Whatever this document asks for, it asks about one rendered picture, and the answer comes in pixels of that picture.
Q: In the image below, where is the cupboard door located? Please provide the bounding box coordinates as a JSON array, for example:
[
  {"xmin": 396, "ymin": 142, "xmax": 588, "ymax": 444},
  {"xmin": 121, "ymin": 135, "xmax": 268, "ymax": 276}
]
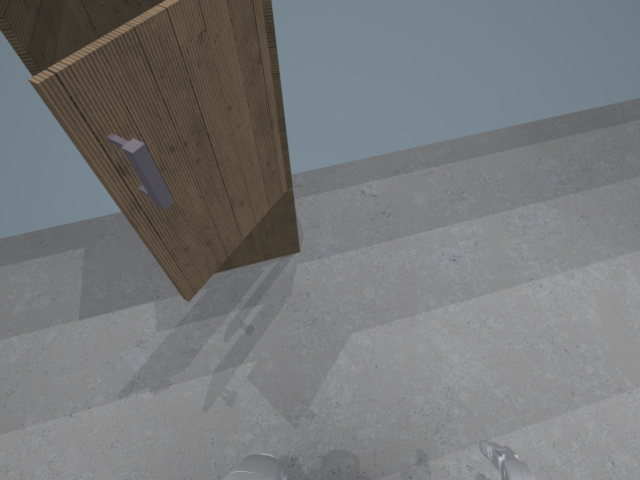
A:
[{"xmin": 28, "ymin": 0, "xmax": 287, "ymax": 302}]

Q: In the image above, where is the handle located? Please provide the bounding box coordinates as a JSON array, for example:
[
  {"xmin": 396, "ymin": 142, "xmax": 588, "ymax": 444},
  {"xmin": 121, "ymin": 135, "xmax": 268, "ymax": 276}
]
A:
[{"xmin": 107, "ymin": 133, "xmax": 175, "ymax": 211}]

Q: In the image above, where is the left robot thigh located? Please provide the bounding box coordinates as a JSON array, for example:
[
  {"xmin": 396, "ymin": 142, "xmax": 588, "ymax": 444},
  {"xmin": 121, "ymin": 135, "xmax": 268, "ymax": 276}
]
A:
[{"xmin": 223, "ymin": 454, "xmax": 288, "ymax": 480}]

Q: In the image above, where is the right robot hand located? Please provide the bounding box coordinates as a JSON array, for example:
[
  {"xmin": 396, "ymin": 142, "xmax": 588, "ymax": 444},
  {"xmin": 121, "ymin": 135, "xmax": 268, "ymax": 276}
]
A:
[{"xmin": 476, "ymin": 440, "xmax": 536, "ymax": 480}]

